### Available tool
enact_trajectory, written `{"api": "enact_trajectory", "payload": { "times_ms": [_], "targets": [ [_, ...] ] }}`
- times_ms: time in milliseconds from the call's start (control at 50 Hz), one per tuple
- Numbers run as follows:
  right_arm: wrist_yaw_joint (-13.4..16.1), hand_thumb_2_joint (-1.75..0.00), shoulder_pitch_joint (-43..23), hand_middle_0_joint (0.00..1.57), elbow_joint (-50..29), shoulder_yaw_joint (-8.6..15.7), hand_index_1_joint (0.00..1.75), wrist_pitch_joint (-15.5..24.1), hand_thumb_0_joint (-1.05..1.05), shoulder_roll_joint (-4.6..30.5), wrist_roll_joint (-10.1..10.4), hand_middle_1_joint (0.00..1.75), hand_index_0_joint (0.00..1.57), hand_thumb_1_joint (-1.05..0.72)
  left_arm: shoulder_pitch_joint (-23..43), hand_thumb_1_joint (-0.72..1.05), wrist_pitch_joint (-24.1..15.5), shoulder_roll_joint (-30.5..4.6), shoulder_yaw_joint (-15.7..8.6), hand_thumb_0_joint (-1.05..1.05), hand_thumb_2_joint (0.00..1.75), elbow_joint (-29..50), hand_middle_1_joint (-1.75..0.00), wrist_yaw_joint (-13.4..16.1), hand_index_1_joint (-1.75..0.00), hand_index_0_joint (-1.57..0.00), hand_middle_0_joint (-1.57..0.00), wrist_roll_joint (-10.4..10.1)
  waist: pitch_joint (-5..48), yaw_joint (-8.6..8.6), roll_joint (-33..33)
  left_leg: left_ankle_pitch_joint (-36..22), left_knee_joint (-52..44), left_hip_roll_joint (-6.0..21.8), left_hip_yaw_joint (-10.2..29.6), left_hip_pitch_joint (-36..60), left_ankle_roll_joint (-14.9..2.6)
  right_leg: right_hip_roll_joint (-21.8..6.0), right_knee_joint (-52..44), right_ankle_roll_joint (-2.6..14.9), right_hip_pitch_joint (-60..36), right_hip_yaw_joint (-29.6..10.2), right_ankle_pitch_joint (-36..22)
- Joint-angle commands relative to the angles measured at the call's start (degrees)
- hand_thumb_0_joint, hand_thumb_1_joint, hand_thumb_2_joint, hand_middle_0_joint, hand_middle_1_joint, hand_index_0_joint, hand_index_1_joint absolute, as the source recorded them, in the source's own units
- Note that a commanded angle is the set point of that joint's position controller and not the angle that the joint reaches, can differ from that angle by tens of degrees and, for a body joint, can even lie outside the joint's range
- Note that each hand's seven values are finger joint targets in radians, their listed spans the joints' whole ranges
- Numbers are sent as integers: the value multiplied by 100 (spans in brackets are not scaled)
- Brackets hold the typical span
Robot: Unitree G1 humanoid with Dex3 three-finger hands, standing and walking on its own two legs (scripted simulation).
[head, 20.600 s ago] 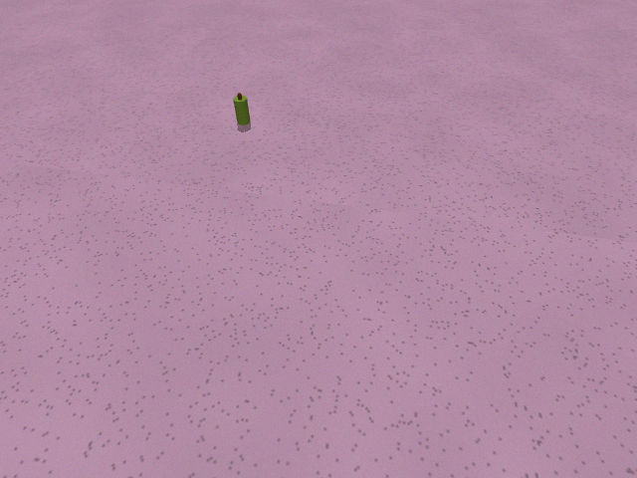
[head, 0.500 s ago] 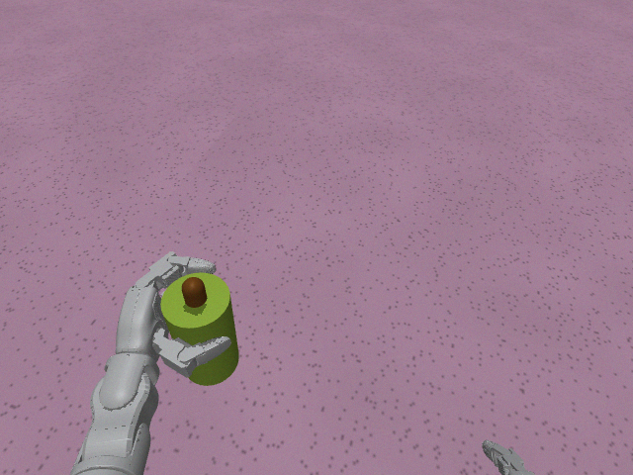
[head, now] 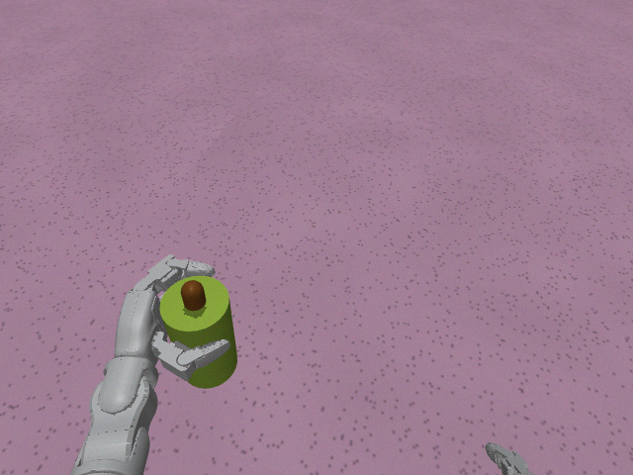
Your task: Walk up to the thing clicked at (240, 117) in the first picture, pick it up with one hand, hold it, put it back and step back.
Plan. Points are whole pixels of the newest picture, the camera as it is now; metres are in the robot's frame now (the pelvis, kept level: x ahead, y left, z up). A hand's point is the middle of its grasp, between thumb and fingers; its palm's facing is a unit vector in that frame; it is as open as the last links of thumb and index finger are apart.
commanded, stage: hold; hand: left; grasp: from the side
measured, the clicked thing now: (201, 328) +0.31 +0.16 +0.01
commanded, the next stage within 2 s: crouch in 1.02 s
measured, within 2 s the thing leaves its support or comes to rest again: neither
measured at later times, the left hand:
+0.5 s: hand (196, 311) +0.32 +0.17 +0.04, palm faces +0.03 -1.00 -0.04, open 11.1 cm
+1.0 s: hand (201, 313) +0.32 +0.16 +0.04, palm faces +0.01 -1.00 -0.05, open 11.1 cm
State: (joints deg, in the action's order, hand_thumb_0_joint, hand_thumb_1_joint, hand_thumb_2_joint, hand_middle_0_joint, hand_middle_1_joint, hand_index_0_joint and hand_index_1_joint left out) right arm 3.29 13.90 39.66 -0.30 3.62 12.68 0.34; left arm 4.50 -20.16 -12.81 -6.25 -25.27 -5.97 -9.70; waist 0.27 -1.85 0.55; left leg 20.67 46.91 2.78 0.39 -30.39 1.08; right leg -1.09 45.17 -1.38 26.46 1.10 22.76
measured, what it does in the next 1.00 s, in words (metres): stands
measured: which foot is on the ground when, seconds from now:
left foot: down 0.00-1.00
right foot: down 0.00-1.00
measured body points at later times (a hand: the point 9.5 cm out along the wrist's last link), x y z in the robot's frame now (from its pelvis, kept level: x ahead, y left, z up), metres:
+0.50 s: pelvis +0.00 +0.00 +0.00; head +0.04 +0.01 +0.45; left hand +0.32 +0.22 +0.04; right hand +0.12 -0.24 -0.11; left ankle +0.04 +0.13 -0.70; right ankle +0.00 -0.14 -0.70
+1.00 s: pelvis +0.00 +0.00 +0.00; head +0.04 +0.00 +0.45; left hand +0.31 +0.21 +0.04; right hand +0.12 -0.25 -0.11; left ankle +0.04 +0.13 -0.70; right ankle +0.00 -0.14 -0.70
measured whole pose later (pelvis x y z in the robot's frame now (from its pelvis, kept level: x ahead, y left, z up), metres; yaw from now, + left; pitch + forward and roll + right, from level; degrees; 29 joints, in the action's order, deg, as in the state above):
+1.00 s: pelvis +0.00 +0.00 +0.00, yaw +0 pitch +4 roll -1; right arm 2.7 13.6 39.5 -0.1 3.6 12.5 0.3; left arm 5.1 -19.7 -12.5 -5.3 -24.9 -4.9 -9.0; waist 0.4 -2.0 0.7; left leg 20.7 46.9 2.9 0.4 -30.4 1.2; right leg -0.9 45.1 -1.3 26.6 1.1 22.8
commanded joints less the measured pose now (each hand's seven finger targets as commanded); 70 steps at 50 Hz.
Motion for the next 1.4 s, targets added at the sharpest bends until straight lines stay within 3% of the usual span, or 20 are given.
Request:
{"api": "enact_trajectory", "payload": {
  "times_ms": [0, 40, 180, 220, 320, 340, 500, 580, 640, 760, 780, 840, 940, 1020, 1080, 1140, 1160, 1280, 1340, 1380],
  "targets": [
    [85, -91, -114, 20, -635, 228, 30, 236, 0, 755, -5, 30, 20, -93, 2578, -3, -679, -733, -306, 0, 121, 1970, -141, 8, -141, -121, -120, -249, 1830, -129, 295, -999, -667, -199, -47, 1187, -99, 172, -659, 158, -272, 68, -1415],
    [92, -91, -195, 20, -639, 227, 30, 245, 0, 759, 1, 30, 20, -92, 2522, -1, -637, -696, -263, 0, 120, 1740, -140, -15, -140, -122, -120, -213, 1524, -135, 140, -806, -725, -201, -47, 1062, -118, 171, -722, 149, -145, 76, -1254],
    [-9, -91, -188, 20, -714, 278, 30, 238, 0, 799, 7, 30, 20, -92, 2334, 2, -666, -689, -311, 0, 123, 1525, -144, -123, -144, -125, -123, -246, 1837, 32, 283, -1003, -720, -180, -3, 1188, -58, 191, -635, 199, -308, 140, -1313],
    [-17, -91, -183, 20, -730, 281, 30, 236, 0, 803, 22, 30, 20, -92, 2516, 3, -722, -964, -603, 0, 125, 1906, -145, -71, -145, -125, -124, -277, 2092, 126, 418, -1083, -724, -182, -15, 1301, -36, 192, -618, 212, -402, 139, -1355],
    [6, -91, -171, 20, -722, 224, 30, 226, 0, 724, 2, 30, 20, -93, 2357, 1, -688, -712, -450, 0, 124, 1930, -142, 37, -143, -122, -121, -283, 1964, 22, 184, -1246, -638, -200, -72, 1140, -96, 180, -648, 159, -475, 88, -1608],
    [15, -91, -155, 20, -676, 236, 30, 220, 0, 725, -5, 30, 20, -92, 2562, 3, -717, -952, -664, 0, 123, 2100, -141, 100, -141, -121, -120, -254, 2039, 71, 305, -1257, -626, -213, -86, 1099, -95, 169, -633, 165, -502, 72, -1637],
    [0, -91, -193, 20, -696, 275, 30, 233, 0, 766, -5, 30, 20, -92, 2416, 3, -695, -625, -241, 0, 124, 1892, -143, 47, -144, -123, -122, -163, 1799, -42, 448, -823, -762, -154, 3, 1248, -37, 219, -610, 212, -116, 137, -1148],
    [-28, -91, -153, 20, -723, 283, 30, 256, 0, 800, 3, 30, 20, -93, 2236, 0, -625, -490, -84, 0, 121, 1693, -142, -46, -142, -123, -121, -215, 1917, -61, 266, -1186, -650, -140, 27, 1258, -55, 213, -584, 195, -241, 149, -1462],
    [-24, -91, -83, 20, -672, 294, 30, 256, 0, 802, 22, 30, 20, -92, 2627, 0, -688, -800, -302, 0, 122, 2119, -142, -11, -142, -122, -121, -235, 2041, -20, 303, -1367, -633, -152, 11, 1348, -68, 196, -572, 189, -312, 135, -1642],
    [-49, -91, -212, 20, -711, 268, 30, 271, 0, 764, 8, 30, 20, -93, 2361, -2, -704, -732, -480, 0, 123, 1807, -144, 121, -144, -124, -122, -255, 1845, 68, 281, -1038, -652, -193, -44, 1072, -80, 176, -604, 177, -331, 101, -1371],
    [-44, -91, -190, 20, -724, 282, 30, 254, 0, 770, 10, 30, 20, -92, 2652, 0, -762, -1002, -646, 0, 123, 2268, -142, 159, -143, -122, -121, -219, 2015, 91, 401, -1078, -665, -197, -54, 1163, -74, 173, -618, 187, -368, 95, -1410],
    [-38, -91, -191, 20, -720, 259, 30, 225, 0, 749, -22, 30, 20, -92, 2102, 2, -727, -690, -368, 0, 124, 1855, -143, 114, -144, -123, -121, -146, 1893, 27, 337, -1220, -631, -181, -37, 1199, -68, 194, -567, 179, -279, 104, -1508],
    [3, -91, -159, 20, -696, 274, 30, 218, 0, 768, 7, 30, 20, -93, 2244, -1, -658, -838, -472, 0, 121, 1992, -142, 106, -142, -122, -121, -179, 2000, -10, 249, -1269, -600, -197, -61, 1194, -102, 172, -619, 154, -447, 61, -1652],
    [11, -91, -167, 20, -662, 258, 30, 231, 0, 762, 11, 30, 20, -92, 2557, 0, -607, -622, -260, 0, 120, 1831, -139, 72, -139, -119, -118, -222, 1789, -123, 117, -1024, -646, -183, -53, 1118, -116, 169, -660, 147, -264, 79, -1460],
    [20, -91, -203, 20, -658, 272, 30, 242, 0, 771, 17, 30, 20, -92, 2633, 0, -640, -846, -453, 0, 121, 1793, -141, 37, -141, -121, -120, -204, 1792, -42, 194, -843, -684, -206, -63, 1095, -117, 153, -712, 161, -226, 72, -1269],
    [-3, -90, -260, 20, -699, 295, 30, 266, 0, 816, 18, 30, 20, -88, 2259, 19, -654, -586, -314, 0, 120, 1408, -136, -38, -136, -124, -123, -232, 1663, -50, 74, -840, -696, -206, -43, 1068, -119, 166, -675, 159, -191, 97, -1245],
    [-10, -90, -239, 20, -673, 306, 30, 263, 0, 805, 23, 30, 20, -88, 2461, 19, -700, -858, -506, 0, 119, 1717, -135, -11, -135, -123, -121, -222, 1910, 57, 242, -996, -653, -212, -63, 1081, -106, 146, -644, 177, -305, 87, -1379],
    [-147, -90, -214, 20, -601, 335, 30, 198, 0, 779, -69, 30, 20, -88, 2594, 17, -973, -583, -528, 0, 122, 792, -137, 154, -137, -124, -123, -87, 1459, -23, 25, -619, -456, -154, 15, 505, -116, 176, -358, 203, 374, 146, -990],
    [-204, -90, -191, 20, -561, 380, 30, 204, 0, 812, -98, 30, 20, -88, 2674, 17, -1263, -484, -517, 0, 123, 274, -139, 95, -139, -125, -124, -93, 1569, -92, -64, -441, -109, -156, 49, 168, -129, 173, -36, 206, 794, 119, -819],
    [-243, -91, -149, 20, -502, 431, 30, 224, 0, 863, -128, 30, 20, -89, 3142, 18, -1548, -757, -695, 0, 125, 445, -140, 29, -140, -126, -124, -72, 1972, -122, 159, -455, 233, -167, 57, 13, -136, 153, 276, 226, 1161, 83, -816]
  ]
}}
